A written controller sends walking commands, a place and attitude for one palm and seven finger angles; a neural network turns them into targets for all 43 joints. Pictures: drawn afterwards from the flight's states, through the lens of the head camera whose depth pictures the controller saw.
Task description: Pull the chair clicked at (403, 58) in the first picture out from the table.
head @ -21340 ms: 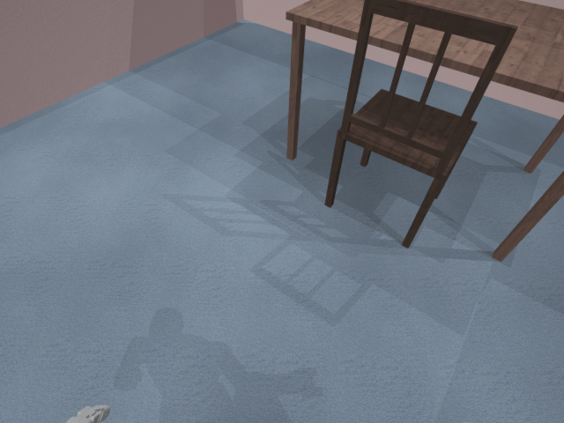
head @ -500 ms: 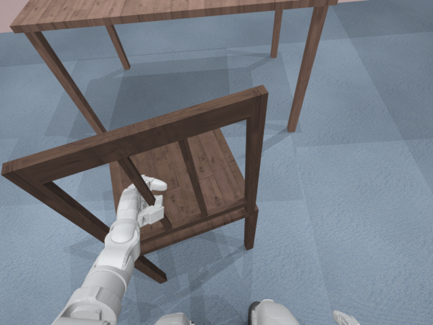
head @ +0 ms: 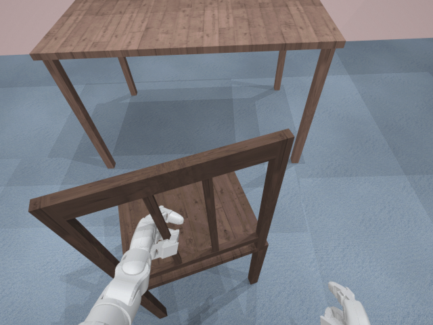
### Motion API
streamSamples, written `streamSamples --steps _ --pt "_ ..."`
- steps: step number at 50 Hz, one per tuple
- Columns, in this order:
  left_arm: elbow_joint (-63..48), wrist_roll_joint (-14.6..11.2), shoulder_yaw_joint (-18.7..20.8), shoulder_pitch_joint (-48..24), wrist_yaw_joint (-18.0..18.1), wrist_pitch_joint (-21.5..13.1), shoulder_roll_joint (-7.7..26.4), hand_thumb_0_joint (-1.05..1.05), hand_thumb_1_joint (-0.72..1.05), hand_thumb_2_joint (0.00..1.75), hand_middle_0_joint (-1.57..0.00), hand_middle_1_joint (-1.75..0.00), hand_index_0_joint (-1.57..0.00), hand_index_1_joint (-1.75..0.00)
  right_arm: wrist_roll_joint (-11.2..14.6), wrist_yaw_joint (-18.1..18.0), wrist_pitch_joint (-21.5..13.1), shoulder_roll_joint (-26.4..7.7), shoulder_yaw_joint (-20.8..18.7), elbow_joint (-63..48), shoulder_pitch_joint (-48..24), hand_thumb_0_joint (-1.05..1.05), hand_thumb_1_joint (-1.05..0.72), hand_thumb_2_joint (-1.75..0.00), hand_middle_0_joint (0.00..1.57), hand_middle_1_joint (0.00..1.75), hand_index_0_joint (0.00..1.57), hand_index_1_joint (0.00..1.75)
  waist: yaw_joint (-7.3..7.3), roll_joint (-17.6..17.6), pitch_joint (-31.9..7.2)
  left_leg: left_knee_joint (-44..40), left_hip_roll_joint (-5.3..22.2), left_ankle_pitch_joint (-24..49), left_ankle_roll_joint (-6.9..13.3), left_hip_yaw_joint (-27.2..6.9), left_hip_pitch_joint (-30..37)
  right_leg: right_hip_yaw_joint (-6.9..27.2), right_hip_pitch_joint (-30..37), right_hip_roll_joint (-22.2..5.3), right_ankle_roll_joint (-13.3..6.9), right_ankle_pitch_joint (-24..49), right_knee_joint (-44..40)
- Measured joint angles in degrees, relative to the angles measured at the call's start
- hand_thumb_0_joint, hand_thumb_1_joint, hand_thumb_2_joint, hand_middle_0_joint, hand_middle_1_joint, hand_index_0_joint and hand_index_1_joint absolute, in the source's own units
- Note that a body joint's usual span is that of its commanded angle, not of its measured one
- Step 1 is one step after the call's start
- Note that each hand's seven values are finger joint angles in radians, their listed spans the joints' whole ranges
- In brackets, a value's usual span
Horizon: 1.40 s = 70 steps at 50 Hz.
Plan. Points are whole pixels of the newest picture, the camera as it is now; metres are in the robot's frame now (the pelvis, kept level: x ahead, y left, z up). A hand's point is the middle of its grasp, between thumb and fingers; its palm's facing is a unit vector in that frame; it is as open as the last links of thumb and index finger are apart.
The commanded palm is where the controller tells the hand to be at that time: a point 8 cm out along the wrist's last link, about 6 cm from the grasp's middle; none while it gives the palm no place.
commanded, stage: stop walking, hand still on the chair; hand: left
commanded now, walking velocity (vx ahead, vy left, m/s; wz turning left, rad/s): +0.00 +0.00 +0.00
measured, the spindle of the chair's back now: (166, 235) +0.30 +0.14 -0.07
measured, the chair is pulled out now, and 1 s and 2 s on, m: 0.56 0.56 0.56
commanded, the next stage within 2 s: open the thumb and straighten the fingers in 0.26 s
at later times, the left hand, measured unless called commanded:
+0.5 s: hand (171, 241) +0.28 +0.12 -0.05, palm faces -0.04 -0.98 -0.18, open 5.8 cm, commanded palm +0.26 +0.17 -0.03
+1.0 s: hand (165, 243) +0.28 +0.13 -0.06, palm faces -0.03 -0.98 -0.18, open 16.2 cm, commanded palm +0.26 +0.18 -0.03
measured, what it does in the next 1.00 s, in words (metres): stands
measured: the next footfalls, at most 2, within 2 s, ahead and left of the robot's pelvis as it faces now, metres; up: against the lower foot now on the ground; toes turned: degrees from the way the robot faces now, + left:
none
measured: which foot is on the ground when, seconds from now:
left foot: down 0.00-1.00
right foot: down 0.00-1.00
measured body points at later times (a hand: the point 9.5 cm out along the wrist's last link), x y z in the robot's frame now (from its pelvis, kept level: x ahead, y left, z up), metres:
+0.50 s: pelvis +0.01 +0.00 +0.00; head +0.04 -0.01 +0.44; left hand +0.28 +0.17 -0.04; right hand +0.13 -0.25 -0.12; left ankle -0.04 +0.14 -0.74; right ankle +0.03 -0.12 -0.74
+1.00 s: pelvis -0.01 +0.00 -0.03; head +0.04 -0.02 +0.42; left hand +0.28 +0.18 -0.05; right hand +0.14 -0.24 -0.14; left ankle -0.04 +0.14 -0.74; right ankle +0.03 -0.12 -0.74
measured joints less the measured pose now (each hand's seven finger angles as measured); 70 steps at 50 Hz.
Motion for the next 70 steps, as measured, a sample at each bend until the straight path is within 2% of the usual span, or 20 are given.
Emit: streamSamples --steps 9,18,20,23,28,34,38,42,51,55,63,70 --pt "-1.47 -0.11 -0.86 1.92 0.30 0.05 -0.17 0.02 0.66 0.84 -0.25 -1.29 -0.50 -1.45 -0.13 0.10 1.19 0.96 0.85 0.62 1.87 0.01 -0.90 -0.89 0.20 0.30 0.21 0.30 -0.19 0.25 -0.78 -0.51 -0.10 -0.37 0.20 -0.12 0.51 -0.16 0.57 -0.13 0.22 -0.47 -0.45" --pt "-2.27 -0.46 -0.91 2.67 0.63 -0.03 0.25 0.02 0.66 0.84 -0.25 -1.30 -0.50 -1.45 -0.05 -0.05 1.86 0.11 0.36 1.49 3.20 0.01 -0.90 -0.89 0.20 0.30 0.21 0.30 -0.82 0.15 -0.62 -0.44 0.01 -0.49 0.13 -0.27 0.68 -0.34 0.87 -0.05 0.16 -0.57 -0.53" --pt "-2.55 -0.66 -0.51 3.21 0.69 -0.14 0.31 0.01 0.66 0.84 -0.25 -1.30 -0.50 -1.45 0.42 0.43 1.55 -0.15 0.25 1.88 3.27 0.01 -0.90 -0.89 0.20 0.30 0.21 0.30 -1.44 -0.01 -1.49 -0.15 -0.03 -0.50 0.17 -0.50 -0.32 -0.56 0.01 -0.13 0.13 -0.62 -0.31" --pt "-5.56 -0.94 0.97 4.76 -0.34 0.59 1.06 0.01 0.63 0.81 -0.28 -1.33 -0.50 -1.45 1.05 2.60 -0.66 -0.45 -0.22 2.78 3.49 0.01 -0.90 -0.89 0.20 0.30 0.21 0.30 -2.40 -1.21 -4.11 1.96 -0.26 -0.95 0.24 -1.10 -4.46 -1.04 -3.93 -0.47 0.01 -1.35 1.86" --pt "-10.67 -0.27 1.56 5.62 -1.18 2.37 2.22 0.01 0.42 0.69 -0.34 -1.35 -0.50 -1.45 0.91 4.49 -4.29 -2.01 -1.40 2.06 3.76 0.01 -0.90 -0.89 0.20 0.30 0.20 0.30 -2.69 -1.70 -5.80 6.25 -0.27 -2.38 0.22 -1.26 -9.99 -1.00 -9.11 -0.57 -0.09 -2.25 5.32" --pt "-13.23 -0.45 2.53 4.40 -1.83 5.99 2.52 0.01 -0.05 0.44 -0.39 -1.32 -0.48 -1.38 0.73 4.49 -5.52 -3.13 -1.81 0.81 3.27 0.01 -0.90 -0.89 0.20 0.30 0.20 0.30 -2.67 -1.57 -6.54 10.33 -0.63 -3.72 0.38 -1.37 -14.38 -0.87 -13.37 -1.00 0.08 -3.42 9.09" --pt "-13.88 -0.94 2.79 3.95 -2.17 7.73 2.47 0.00 -0.29 0.32 -0.37 -1.19 -0.42 -1.23 0.68 4.15 -5.80 -2.92 -1.55 0.08 3.09 0.01 -0.90 -0.90 0.20 0.30 0.20 0.30 -2.41 -1.16 -6.80 12.32 -0.81 -4.47 0.43 -1.48 -16.07 -0.86 -15.00 -1.23 0.18 -4.14 10.99" --pt "-14.98 -1.04 2.65 4.20 -2.43 8.47 2.29 0.00 -0.43 0.26 -0.32 -0.99 -0.34 -1.00 0.57 3.80 -6.20 -2.26 -0.98 -0.42 3.05 0.01 -0.90 -0.89 0.20 0.30 0.20 0.30 -2.15 -0.73 -6.95 13.92 -0.94 -5.17 0.44 -1.66 -17.15 -0.96 -16.00 -1.41 0.22 -4.85 12.55" --pt "-16.58 -1.06 3.21 5.10 -3.43 9.69 2.78 -0.01 -0.53 0.21 -0.13 -0.40 -0.14 -0.40 0.37 3.40 -6.61 -1.28 0.25 -1.29 3.11 0.01 -0.90 -0.89 0.20 0.30 0.21 0.30 -1.96 -0.46 -7.12 16.34 -0.97 -6.27 0.28 -2.17 -18.88 -1.34 -17.58 -1.55 0.09 -6.10 14.99" --pt "-17.90 -1.33 3.09 5.64 -3.60 9.96 2.99 -0.01 -0.54 0.20 -0.07 -0.20 -0.07 -0.21 0.37 3.15 -7.03 -1.58 0.20 -1.43 3.30 0.01 -0.90 -0.89 0.20 0.30 0.21 0.30 -1.96 -0.33 -7.14 16.91 -0.95 -6.53 0.20 -2.52 -19.34 -1.66 -17.85 -1.57 0.03 -6.40 15.42" --pt "-19.35 -1.18 3.39 6.71 -4.02 10.71 3.03 -0.01 -0.54 0.20 -0.02 -0.04 -0.02 -0.04 0.24 3.01 -6.95 -2.48 -0.16 -1.90 3.48 0.01 -0.90 -0.89 0.20 0.30 0.21 0.30 -2.21 -0.62 -7.64 17.49 -0.92 -6.87 0.04 -2.70 -20.02 -1.82 -18.56 -1.57 -0.12 -6.87 16.16" --pt "-26.32 -1.19 3.01 14.85 -4.10 10.71 3.66 -0.01 -0.54 0.20 -0.01 -0.01 -0.01 -0.01 0.39 3.01 -7.29 -2.71 -0.54 -3.68 3.95 0.01 -0.90 -0.89 0.20 0.30 0.20 0.30 -2.43 -0.69 -7.91 18.21 -0.64 -7.54 -0.10 -2.73 -20.27 -1.86 -18.83 -1.32 -0.24 -7.47 16.84"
